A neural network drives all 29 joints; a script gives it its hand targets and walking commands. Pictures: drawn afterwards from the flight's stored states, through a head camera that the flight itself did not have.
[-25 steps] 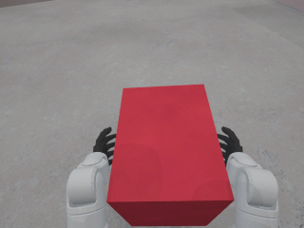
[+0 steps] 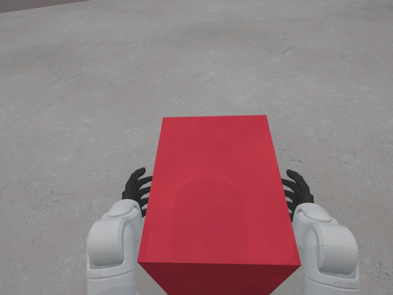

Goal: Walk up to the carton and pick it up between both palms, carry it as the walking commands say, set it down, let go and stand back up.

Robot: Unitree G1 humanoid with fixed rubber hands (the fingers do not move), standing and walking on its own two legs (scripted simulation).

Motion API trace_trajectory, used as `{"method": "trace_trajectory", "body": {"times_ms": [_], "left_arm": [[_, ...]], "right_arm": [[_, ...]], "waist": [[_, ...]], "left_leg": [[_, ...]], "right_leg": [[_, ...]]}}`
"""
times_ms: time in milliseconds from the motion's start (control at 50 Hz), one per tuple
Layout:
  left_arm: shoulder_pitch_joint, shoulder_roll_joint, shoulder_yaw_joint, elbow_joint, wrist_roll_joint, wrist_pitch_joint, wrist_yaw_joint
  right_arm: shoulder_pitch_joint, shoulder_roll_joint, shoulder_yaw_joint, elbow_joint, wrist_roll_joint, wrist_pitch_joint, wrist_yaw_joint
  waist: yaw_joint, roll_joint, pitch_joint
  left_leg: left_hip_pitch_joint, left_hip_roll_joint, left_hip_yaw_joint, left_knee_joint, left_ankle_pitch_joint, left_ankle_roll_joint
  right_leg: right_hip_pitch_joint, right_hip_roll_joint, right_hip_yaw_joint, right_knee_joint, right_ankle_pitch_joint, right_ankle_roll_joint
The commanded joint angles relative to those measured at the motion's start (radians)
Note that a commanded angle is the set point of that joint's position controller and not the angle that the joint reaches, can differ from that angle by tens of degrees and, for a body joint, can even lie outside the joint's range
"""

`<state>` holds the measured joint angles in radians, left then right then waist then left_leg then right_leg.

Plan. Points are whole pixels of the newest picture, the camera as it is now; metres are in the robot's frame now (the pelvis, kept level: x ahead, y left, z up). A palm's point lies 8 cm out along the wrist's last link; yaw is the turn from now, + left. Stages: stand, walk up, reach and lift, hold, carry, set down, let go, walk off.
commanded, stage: carry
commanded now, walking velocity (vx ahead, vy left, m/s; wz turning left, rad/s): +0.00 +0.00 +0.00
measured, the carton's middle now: (215, 209) +0.30 +0.00 +0.00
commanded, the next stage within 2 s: hold in 1.80 s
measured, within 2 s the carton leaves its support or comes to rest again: neither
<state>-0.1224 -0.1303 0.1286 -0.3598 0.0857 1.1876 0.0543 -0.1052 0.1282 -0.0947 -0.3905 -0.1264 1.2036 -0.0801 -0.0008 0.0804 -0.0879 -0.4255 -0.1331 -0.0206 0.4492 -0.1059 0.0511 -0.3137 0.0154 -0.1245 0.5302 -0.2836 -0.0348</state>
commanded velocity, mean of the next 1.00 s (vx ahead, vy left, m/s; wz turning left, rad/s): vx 0.00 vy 0.00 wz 0.00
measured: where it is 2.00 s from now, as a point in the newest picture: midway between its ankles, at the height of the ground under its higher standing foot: outside the picture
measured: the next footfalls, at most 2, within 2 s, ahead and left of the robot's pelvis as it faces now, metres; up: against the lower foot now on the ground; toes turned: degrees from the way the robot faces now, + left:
left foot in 0.24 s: +0.04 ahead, +0.18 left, +0.00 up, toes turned -9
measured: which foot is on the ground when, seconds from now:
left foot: up 0.00-0.22, down 0.24-1.00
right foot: down 0.00-1.00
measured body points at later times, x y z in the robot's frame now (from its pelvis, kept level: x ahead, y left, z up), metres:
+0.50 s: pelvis -0.04 +0.07 +0.00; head -0.06 +0.07 +0.45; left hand +0.21 +0.25 +0.08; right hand +0.24 -0.06 +0.08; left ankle -0.01 +0.17 -0.73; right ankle +0.00 -0.07 -0.73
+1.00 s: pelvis -0.04 +0.03 +0.00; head -0.06 +0.02 +0.45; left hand +0.22 +0.20 +0.09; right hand +0.23 -0.11 +0.08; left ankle -0.01 +0.17 -0.73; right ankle +0.00 -0.07 -0.73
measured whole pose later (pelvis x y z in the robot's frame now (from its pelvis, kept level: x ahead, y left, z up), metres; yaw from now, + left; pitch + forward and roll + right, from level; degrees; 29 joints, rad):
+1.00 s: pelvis -0.04 +0.03 +0.00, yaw +3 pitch +2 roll +0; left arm -0.14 -0.13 0.13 -0.34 0.10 1.21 0.05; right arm -0.12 0.13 -0.11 -0.35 -0.12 1.21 -0.08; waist 0.00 0.02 -0.09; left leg -0.35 0.04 0.03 0.51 -0.20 -0.02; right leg -0.35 -0.06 -0.14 0.54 -0.23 -0.02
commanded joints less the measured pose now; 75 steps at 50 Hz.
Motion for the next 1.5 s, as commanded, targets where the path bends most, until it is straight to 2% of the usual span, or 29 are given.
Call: {"method": "trace_trajectory", "body": {"times_ms": [0, 20, 40, 60, 100, 140, 160, 180, 200, 220, 240, 260, 280, 320, 380, 560, 740, 940, 1480], "left_arm": [[-0.422, -0.867, -0.702, -0.044, -0.362, 0.006, -0.265], [-0.438, -0.868, -0.712, -0.061, -0.367, 0.013, -0.266], [-0.445, -0.865, -0.71, -0.058, -0.365, 0.019, -0.263], [-0.458, -0.859, -0.715, -0.064, -0.367, 0.021, -0.258], [-0.479, -0.843, -0.711, -0.073, -0.367, 0.027, -0.25], [-0.463, -0.832, -0.695, -0.055, -0.355, 0.037, -0.247], [-0.456, -0.833, -0.692, -0.045, -0.353, 0.041, -0.247], [-0.447, -0.834, -0.689, -0.035, -0.35, 0.043, -0.246], [-0.443, -0.834, -0.686, -0.028, -0.347, 0.042, -0.247], [-0.438, -0.829, -0.686, -0.018, -0.345, 0.039, -0.246], [-0.448, -0.82, -0.686, -0.023, -0.347, 0.036, -0.247], [-0.492, -0.83, -0.711, -0.059, -0.363, 0.032, -0.248], [-0.513, -0.837, -0.725, -0.06, -0.372, 0.031, -0.248], [-0.535, -0.853, -0.744, -0.068, -0.394, 0.029, -0.253], [-0.535, -0.859, -0.75, -0.075, -0.411, 0.028, -0.257], [-0.502, -0.849, -0.737, -0.054, -0.4, 0.028, -0.26], [-0.484, -0.85, -0.714, -0.043, -0.382, 0.02, -0.254], [-0.483, -0.85, -0.714, -0.05, -0.383, 0.021, -0.255], [-0.474, -0.837, -0.712, -0.068, -0.381, 0.022, -0.257]], "right_arm": [[-0.506, 0.862, 0.737, -0.052, 0.384, 0.002, 0.247], [-0.506, 0.873, 0.743, -0.046, 0.392, 0.003, 0.247], [-0.505, 0.879, 0.738, -0.035, 0.401, 0.007, 0.248], [-0.498, 0.883, 0.733, -0.024, 0.408, 0.009, 0.25], [-0.493, 0.881, 0.732, -0.008, 0.412, 0.014, 0.251], [-0.485, 0.868, 0.73, 0.008, 0.408, 0.022, 0.248], [-0.48, 0.867, 0.728, 0.017, 0.404, 0.024, 0.247], [-0.478, 0.867, 0.727, 0.022, 0.401, 0.026, 0.247], [-0.484, 0.871, 0.726, 0.025, 0.401, 0.026, 0.248], [-0.48, 0.876, 0.718, 0.027, 0.403, 0.025, 0.25], [-0.46, 0.876, 0.709, 0.049, 0.401, 0.021, 0.251], [-0.448, 0.888, 0.701, 0.048, 0.406, 0.012, 0.251], [-0.458, 0.89, 0.694, 0.036, 0.412, 0.008, 0.252], [-0.476, 0.897, 0.687, -0.001, 0.412, 0.003, 0.25], [-0.475, 0.894, 0.683, -0.022, 0.402, 0.003, 0.244], [-0.459, 0.889, 0.677, -0.01, 0.393, 0.009, 0.245], [-0.487, 0.894, 0.697, -0.013, 0.41, 0.007, 0.252], [-0.493, 0.89, 0.711, -0.021, 0.408, 0.007, 0.251], [-0.475, 0.881, 0.704, -0.017, 0.386, 0.007, 0.245]], "waist": [[0.018, -0.362, -0.176], [0.016, -0.23, -0.142], [0.014, -0.128, -0.125], [0.009, -0.106, -0.115], [0.005, -0.161, -0.126], [0.009, -0.234, -0.15], [0.005, -0.238, -0.159], [0.0, -0.235, -0.171], [0.006, -0.222, -0.185], [0.008, -0.181, -0.212], [0.016, -0.043, -0.229], [0.014, 0.067, -0.244], [0.01, 0.087, -0.237], [0.011, 0.047, -0.216], [0.011, 0.016, -0.21], [0.009, -0.019, -0.201], [0.007, -0.067, -0.206], [0.006, -0.096, -0.208], [0.008, -0.091, -0.225]], "left_leg": [[-0.076, 0.073, -0.029, 0.364, -0.271, -0.083], [-0.116, 0.091, -0.038, 0.502, -0.305, -0.08], [-0.121, 0.111, -0.052, 0.561, -0.297, -0.083], [-0.13, 0.13, -0.047, 0.539, -0.29, -0.089], [-0.065, 0.139, 0.017, 0.389, -0.302, -0.097], [0.019, 0.119, 0.081, 0.237, -0.323, -0.09], [0.072, 0.113, 0.11, 0.126, -0.254, -0.089], [0.143, 0.124, 0.126, -0.01, -0.134, -0.093], [0.205, 0.165, 0.092, -0.051, -0.083, -0.092], [0.258, 0.233, 0.014, -0.067, -0.011, -0.087], [0.291, 0.325, -0.103, -0.013, 0.253, -0.056], [0.245, 0.341, -0.124, -0.003, 0.303, -0.017], [0.218, 0.348, -0.143, -0.032, 0.237, -0.005], [0.169, 0.337, -0.128, -0.065, 0.104, 0.003], [0.15, 0.299, -0.093, -0.069, -0.002, -0.005], [0.117, 0.28, -0.093, -0.088, -0.088, -0.008], [0.109, 0.249, -0.046, -0.042, -0.056, -0.019], [0.14, 0.24, -0.014, -0.004, -0.035, -0.036], [0.166, 0.257, 0.006, 0.037, 0.032, -0.067]], "right_leg": [[0.09, -0.414, 0.404, -0.292, -0.124, -0.124], [0.042, -0.433, 0.366, -0.302, -0.087, -0.143], [0.025, -0.413, 0.328, -0.289, -0.024, -0.139], [0.042, -0.375, 0.271, -0.257, 0.063, -0.119], [0.066, -0.299, 0.166, -0.18, 0.214, -0.087], [0.075, -0.287, 0.169, -0.15, 0.275, -0.086], [0.079, -0.277, 0.161, -0.127, 0.298, -0.073], [0.074, -0.26, 0.141, -0.097, 0.318, -0.045], [0.059, -0.236, 0.122, -0.045, 0.356, -0.014], [0.028, -0.223, 0.114, 0.006, 0.31, 0.017], [-0.031, -0.178, 0.093, 0.017, 0.192, 0.06], [0.003, -0.154, 0.061, 0.027, 0.015, 0.071], [0.01, -0.141, 0.048, 0.043, -0.046, 0.073], [0.03, -0.139, 0.04, 0.028, -0.061, 0.065], [0.04, -0.14, 0.04, -0.011, -0.031, 0.054], [0.053, -0.14, 0.046, -0.042, -0.027, 0.04], [0.059, -0.166, 0.075, -0.081, -0.014, 0.026], [0.042, -0.178, 0.103, -0.125, -0.02, 0.011], [0.086, -0.175, 0.103, -0.092, 0.176, 0.005]]}}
